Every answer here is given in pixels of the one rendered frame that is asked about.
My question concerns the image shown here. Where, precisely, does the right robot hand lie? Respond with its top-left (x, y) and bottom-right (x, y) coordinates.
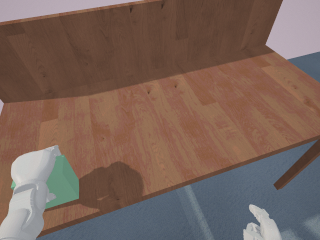
top-left (243, 204), bottom-right (282, 240)

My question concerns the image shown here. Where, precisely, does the left robot hand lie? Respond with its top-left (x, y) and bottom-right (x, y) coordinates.
top-left (11, 145), bottom-right (62, 203)

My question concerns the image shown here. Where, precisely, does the left robot forearm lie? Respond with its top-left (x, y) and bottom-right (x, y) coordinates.
top-left (0, 180), bottom-right (48, 240)

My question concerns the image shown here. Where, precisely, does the table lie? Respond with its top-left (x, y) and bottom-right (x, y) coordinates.
top-left (0, 0), bottom-right (320, 238)

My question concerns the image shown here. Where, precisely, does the sponge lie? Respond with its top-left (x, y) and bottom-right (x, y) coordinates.
top-left (11, 154), bottom-right (79, 209)

